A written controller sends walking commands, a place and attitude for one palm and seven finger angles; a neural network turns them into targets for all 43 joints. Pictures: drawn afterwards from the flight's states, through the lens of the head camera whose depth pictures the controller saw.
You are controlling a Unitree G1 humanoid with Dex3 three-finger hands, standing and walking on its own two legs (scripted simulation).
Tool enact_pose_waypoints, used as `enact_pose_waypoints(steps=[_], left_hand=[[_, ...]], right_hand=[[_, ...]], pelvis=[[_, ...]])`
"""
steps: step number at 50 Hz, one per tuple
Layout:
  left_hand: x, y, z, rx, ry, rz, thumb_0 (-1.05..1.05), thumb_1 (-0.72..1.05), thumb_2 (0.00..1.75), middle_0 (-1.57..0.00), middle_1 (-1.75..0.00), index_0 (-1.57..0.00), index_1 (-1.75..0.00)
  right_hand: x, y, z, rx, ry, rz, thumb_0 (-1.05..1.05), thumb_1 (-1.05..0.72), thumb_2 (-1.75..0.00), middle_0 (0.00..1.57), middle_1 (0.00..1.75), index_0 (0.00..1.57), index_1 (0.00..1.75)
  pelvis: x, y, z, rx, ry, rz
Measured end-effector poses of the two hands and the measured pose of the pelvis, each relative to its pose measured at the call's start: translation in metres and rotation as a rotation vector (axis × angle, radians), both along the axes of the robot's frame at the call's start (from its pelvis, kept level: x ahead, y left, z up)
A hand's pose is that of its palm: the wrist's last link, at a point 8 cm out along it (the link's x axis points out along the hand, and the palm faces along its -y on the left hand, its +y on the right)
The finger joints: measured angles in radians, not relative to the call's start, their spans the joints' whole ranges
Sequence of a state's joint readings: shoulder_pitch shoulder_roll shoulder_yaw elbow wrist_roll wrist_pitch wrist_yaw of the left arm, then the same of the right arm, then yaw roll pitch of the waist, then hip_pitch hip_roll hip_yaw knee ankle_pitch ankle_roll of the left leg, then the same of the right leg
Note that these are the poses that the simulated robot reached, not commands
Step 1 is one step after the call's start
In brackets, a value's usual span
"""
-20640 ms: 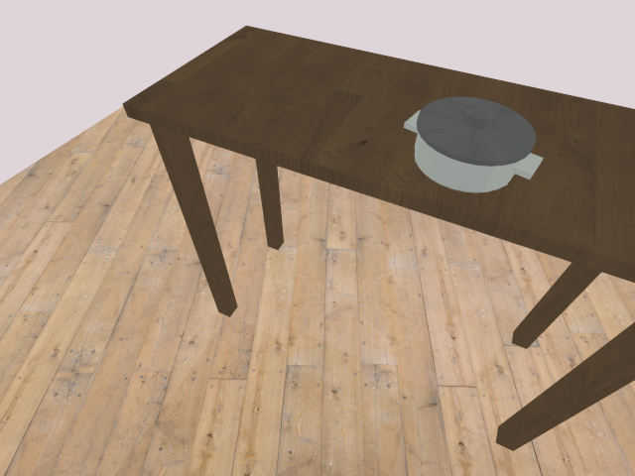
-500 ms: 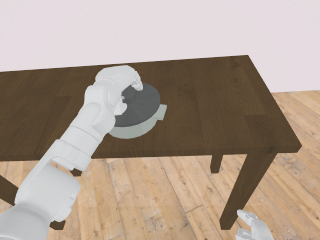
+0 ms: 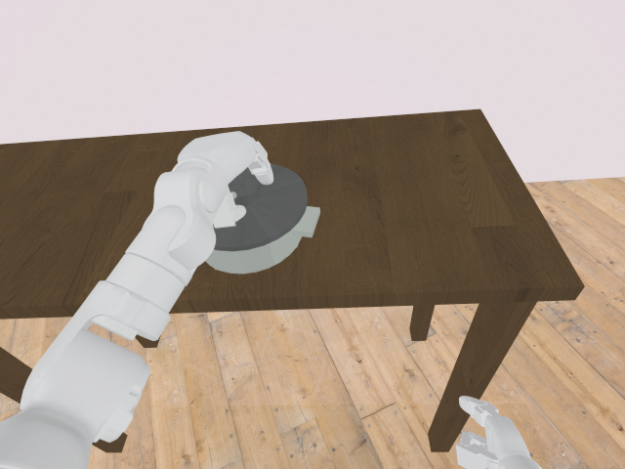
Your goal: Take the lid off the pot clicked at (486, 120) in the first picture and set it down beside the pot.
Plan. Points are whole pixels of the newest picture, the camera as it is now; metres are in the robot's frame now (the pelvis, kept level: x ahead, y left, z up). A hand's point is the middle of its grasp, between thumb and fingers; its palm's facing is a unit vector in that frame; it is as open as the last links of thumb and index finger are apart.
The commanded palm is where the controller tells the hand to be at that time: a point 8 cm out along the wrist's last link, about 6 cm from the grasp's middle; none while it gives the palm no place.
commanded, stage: close the fingers and squeeze the knob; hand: left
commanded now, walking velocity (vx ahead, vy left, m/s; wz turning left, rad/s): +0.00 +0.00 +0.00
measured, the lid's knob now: (241, 190) +0.45 +0.11 +0.15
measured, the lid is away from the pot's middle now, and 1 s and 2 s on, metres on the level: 0.01 0.00 0.02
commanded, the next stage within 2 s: lift the lid straight up in 0.68 s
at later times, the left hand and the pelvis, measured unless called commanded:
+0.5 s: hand (229, 195) +0.42 +0.12 +0.17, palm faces -0.18 -0.12 -0.98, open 8.0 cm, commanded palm +0.38 +0.13 +0.23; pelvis +0.00 +0.01 +0.00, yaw -1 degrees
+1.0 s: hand (229, 193) +0.41 +0.12 +0.17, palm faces -0.20 -0.10 -0.97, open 7.8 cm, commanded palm +0.39 +0.13 +0.25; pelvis +0.00 +0.01 +0.00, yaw +0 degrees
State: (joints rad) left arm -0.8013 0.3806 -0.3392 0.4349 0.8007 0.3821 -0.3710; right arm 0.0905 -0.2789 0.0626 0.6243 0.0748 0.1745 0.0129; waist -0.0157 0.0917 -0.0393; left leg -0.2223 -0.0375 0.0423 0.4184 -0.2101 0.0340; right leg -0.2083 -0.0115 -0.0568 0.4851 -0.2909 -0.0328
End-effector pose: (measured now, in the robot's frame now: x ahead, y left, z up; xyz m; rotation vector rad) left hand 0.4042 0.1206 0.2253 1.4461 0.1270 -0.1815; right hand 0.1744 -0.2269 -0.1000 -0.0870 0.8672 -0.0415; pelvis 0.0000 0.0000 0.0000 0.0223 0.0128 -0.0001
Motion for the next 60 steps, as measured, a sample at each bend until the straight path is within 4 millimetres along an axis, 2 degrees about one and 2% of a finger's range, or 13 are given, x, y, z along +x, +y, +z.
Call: enact_pose_waypoints(steps=[5,9,23,42,60], left_hand=[[0.000,0.002,0.000,-0.006,-0.008,-0.005,0.00,-0.01,1.27,-0.75,-0.45,-0.82,-0.48],[0.000,0.003,0.000,-0.008,-0.008,-0.006,0.00,0.01,1.26,-0.74,-0.50,-0.81,-0.54],[0.001,0.006,0.000,-0.007,-0.017,-0.013,0.00,0.01,1.26,-0.76,-0.52,-0.81,-0.54],[-0.002,0.004,0.000,0.005,-0.023,-0.019,0.03,0.05,1.22,-0.79,-0.56,-0.82,-0.56],[0.004,0.010,0.011,0.012,0.009,-0.009,0.02,0.04,1.19,-0.82,-0.55,-0.84,-0.57]], right_hand=[[0.000,-0.002,0.000,-0.001,-0.001,-0.006,0.01,-0.91,-0.90,0.20,0.30,0.19,0.30],[-0.001,-0.003,0.000,-0.009,0.006,-0.008,0.01,-0.91,-0.90,0.20,0.30,0.19,0.30],[-0.007,-0.002,-0.002,-0.010,0.015,-0.025,0.01,-0.91,-0.90,0.20,0.30,0.19,0.30],[-0.001,0.008,0.000,0.001,0.013,0.001,0.01,-0.91,-0.90,0.20,0.30,0.19,0.30],[-0.007,0.006,-0.004,-0.011,0.011,-0.005,0.01,-0.91,-0.90,0.20,0.30,0.19,0.30]], pelvis=[[0.001,0.000,0.000,-0.001,0.004,-0.003],[0.002,0.001,0.000,-0.002,0.004,-0.004],[0.002,0.005,0.000,-0.003,0.007,-0.010],[0.000,0.008,0.000,-0.005,0.007,-0.003],[0.000,0.008,0.001,-0.005,0.001,0.003]])
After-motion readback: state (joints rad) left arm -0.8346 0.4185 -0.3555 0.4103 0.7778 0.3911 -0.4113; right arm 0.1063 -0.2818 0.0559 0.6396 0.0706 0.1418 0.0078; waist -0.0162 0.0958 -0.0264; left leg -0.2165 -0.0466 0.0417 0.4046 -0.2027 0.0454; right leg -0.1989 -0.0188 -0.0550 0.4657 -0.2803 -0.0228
